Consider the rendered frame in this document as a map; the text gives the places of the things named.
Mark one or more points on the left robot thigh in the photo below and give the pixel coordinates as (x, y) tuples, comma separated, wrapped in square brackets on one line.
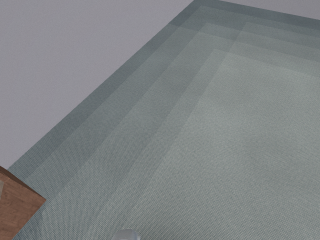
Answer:
[(126, 234)]

